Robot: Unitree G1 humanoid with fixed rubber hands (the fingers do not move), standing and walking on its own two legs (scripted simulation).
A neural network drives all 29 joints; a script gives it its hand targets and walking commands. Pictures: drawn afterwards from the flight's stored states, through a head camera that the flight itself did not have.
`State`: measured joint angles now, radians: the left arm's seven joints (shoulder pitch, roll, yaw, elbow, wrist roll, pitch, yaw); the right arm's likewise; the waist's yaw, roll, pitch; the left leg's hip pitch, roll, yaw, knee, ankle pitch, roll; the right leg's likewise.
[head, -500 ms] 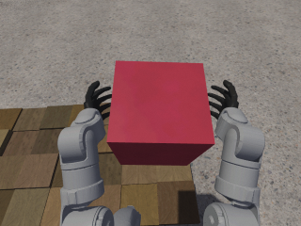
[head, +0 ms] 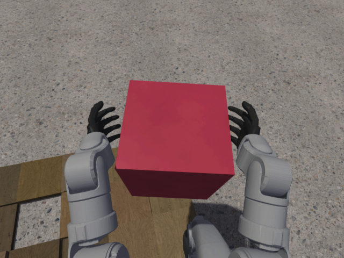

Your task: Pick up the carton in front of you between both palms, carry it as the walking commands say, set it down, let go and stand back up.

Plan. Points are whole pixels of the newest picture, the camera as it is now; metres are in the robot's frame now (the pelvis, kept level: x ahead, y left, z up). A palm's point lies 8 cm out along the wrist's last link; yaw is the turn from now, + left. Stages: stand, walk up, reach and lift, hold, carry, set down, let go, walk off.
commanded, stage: carry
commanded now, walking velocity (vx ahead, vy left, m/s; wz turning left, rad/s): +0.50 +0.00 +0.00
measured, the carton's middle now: (173, 147) +0.36 -0.02 +0.00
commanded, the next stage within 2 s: none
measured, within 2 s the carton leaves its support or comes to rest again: neither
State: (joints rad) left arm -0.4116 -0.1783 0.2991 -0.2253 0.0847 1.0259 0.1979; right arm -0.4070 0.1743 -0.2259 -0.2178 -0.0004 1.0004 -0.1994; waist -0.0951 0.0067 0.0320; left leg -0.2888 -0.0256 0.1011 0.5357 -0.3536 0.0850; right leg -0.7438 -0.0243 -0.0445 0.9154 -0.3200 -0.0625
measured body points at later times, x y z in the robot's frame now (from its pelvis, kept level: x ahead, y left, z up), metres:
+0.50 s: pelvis +0.31 +0.02 +0.01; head +0.30 +0.03 +0.46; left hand +0.63 +0.18 +0.17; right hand +0.65 -0.12 +0.17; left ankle +0.34 +0.10 -0.73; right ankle +0.20 -0.10 -0.66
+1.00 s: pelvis +0.59 -0.02 +0.02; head +0.62 -0.02 +0.47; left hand +0.90 +0.15 +0.10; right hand +0.92 -0.15 +0.10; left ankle +0.56 +0.10 -0.65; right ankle +0.62 -0.09 -0.72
